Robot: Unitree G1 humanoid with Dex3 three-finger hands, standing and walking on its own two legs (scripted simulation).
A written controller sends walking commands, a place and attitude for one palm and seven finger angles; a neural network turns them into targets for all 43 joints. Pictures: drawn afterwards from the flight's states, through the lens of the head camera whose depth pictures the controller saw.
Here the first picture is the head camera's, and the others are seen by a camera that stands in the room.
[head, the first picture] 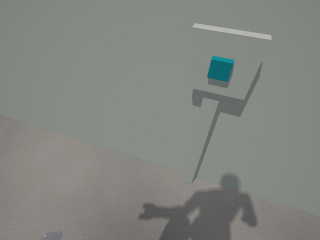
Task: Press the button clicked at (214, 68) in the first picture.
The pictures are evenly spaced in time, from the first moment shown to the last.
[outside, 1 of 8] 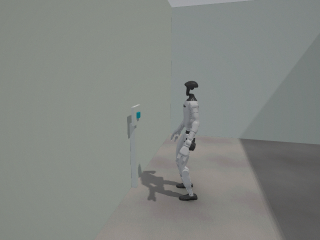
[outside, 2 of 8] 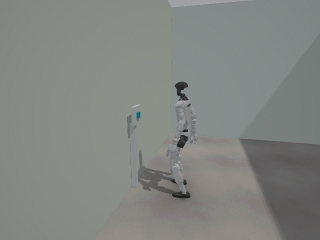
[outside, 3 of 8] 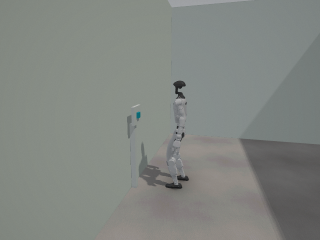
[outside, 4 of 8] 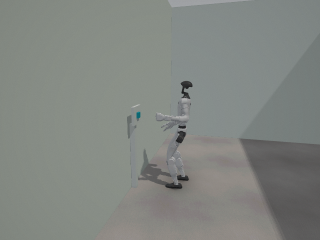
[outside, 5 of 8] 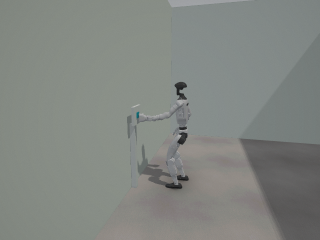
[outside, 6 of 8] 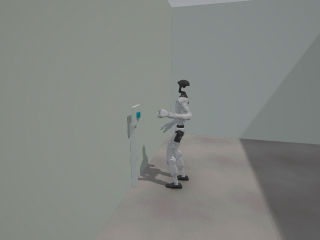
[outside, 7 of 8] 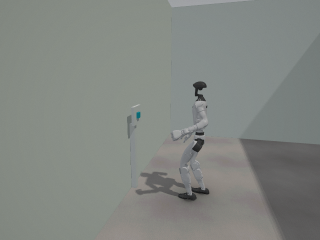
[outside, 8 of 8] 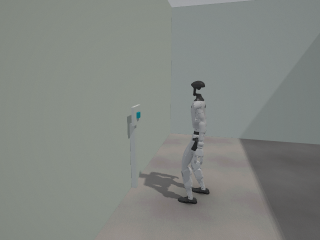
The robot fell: no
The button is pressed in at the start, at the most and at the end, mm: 0 12 0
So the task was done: yes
